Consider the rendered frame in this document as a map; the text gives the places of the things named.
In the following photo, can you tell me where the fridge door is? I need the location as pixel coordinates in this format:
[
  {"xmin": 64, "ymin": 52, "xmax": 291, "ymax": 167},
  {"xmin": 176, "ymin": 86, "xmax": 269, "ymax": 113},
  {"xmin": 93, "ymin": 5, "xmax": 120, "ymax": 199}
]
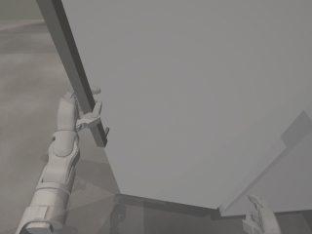
[{"xmin": 61, "ymin": 0, "xmax": 312, "ymax": 210}]

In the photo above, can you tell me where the left robot forearm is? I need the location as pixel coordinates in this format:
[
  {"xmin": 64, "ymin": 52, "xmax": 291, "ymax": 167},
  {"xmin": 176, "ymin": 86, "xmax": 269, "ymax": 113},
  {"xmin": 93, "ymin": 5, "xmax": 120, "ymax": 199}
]
[{"xmin": 15, "ymin": 130, "xmax": 81, "ymax": 234}]

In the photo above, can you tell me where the left robot hand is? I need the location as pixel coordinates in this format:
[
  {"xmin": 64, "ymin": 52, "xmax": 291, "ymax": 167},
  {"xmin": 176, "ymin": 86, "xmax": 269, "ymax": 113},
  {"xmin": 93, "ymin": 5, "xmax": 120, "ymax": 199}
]
[{"xmin": 57, "ymin": 84, "xmax": 102, "ymax": 133}]

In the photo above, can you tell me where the right robot hand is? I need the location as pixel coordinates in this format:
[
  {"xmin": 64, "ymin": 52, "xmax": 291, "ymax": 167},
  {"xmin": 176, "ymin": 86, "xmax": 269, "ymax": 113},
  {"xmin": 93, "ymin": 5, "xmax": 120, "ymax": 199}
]
[{"xmin": 242, "ymin": 193, "xmax": 282, "ymax": 234}]

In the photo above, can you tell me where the handle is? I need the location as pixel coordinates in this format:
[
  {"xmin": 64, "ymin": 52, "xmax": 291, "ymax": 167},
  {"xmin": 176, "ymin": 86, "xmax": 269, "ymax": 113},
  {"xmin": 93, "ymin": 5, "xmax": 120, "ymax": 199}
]
[{"xmin": 36, "ymin": 0, "xmax": 110, "ymax": 148}]

